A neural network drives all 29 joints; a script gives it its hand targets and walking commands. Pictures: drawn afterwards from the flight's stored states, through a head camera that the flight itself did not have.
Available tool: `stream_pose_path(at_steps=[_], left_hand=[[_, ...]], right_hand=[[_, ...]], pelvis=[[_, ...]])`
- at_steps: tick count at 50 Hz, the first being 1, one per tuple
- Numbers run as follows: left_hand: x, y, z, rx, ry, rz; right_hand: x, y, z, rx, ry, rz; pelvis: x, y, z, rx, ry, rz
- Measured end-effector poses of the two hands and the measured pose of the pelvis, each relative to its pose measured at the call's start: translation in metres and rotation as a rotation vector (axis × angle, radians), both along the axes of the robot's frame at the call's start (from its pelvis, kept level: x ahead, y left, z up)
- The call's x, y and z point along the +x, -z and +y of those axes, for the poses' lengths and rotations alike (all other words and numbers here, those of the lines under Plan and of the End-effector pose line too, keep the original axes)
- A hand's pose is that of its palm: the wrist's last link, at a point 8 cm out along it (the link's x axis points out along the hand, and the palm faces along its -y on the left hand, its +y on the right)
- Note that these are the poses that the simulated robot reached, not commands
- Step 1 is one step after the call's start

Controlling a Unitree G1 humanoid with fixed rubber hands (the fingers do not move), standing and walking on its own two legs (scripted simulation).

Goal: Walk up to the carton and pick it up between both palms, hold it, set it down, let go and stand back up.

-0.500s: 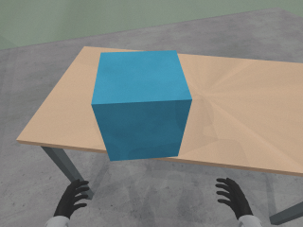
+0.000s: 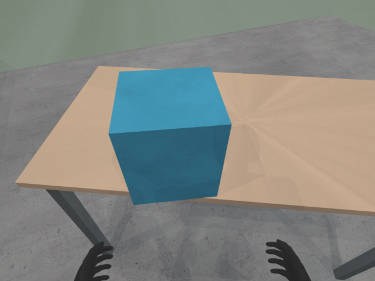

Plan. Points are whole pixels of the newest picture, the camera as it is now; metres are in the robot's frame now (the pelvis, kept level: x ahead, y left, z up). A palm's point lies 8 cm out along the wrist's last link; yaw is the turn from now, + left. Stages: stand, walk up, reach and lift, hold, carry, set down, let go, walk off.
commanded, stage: stand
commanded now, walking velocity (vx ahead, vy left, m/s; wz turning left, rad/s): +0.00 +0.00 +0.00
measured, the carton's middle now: (171, 137) +0.42 +0.05 +0.08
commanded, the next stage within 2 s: none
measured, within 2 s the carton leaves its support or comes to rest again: neither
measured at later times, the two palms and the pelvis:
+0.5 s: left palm out of the picture +0.01 +0.24 -0.13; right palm out of the picture +0.02 -0.24 -0.14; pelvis -0.01 +0.00 -0.01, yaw +3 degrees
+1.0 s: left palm out of the picture -0.09 +0.21 -0.15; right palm out of the picture -0.07 -0.22 -0.15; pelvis -0.04 +0.00 +0.00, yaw +4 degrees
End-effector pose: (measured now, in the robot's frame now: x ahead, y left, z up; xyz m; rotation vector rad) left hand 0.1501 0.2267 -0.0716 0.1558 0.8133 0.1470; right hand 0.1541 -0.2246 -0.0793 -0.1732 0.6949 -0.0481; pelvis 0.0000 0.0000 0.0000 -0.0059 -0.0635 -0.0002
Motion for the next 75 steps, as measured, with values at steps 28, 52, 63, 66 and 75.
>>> stream_pose_path(at_steps=[28,52,63,66,75], left_hand=[[-0.148,0.062,0.016,0.013,-0.095,0.38],[-0.244,0.076,-0.016,-0.065,-0.157,0.605],[-0.259,0.08,-0.031,-0.088,-0.156,0.64],[-0.26,0.081,-0.032,-0.092,-0.155,0.644],[-0.261,0.082,-0.033,-0.097,-0.155,0.651]], right_hand=[[-0.148,0.059,-0.014,-0.049,0.106,0.544],[-0.224,0.071,0.01,0.009,0.123,0.715],[-0.238,0.073,0.011,0.017,0.118,0.745],[-0.242,0.073,0.012,0.016,0.118,0.754],[-0.249,0.073,0.015,0.017,0.116,0.777]], pelvis=[[-0.012,0.007,0.0,-0.006,-0.06,0.058],[-0.042,0.005,-0.002,0.002,-0.068,0.046],[-0.049,0.006,-0.007,-0.001,-0.067,0.049],[-0.05,0.006,-0.007,-0.002,-0.066,0.05],[-0.051,0.006,-0.007,-0.002,-0.067,0.054]])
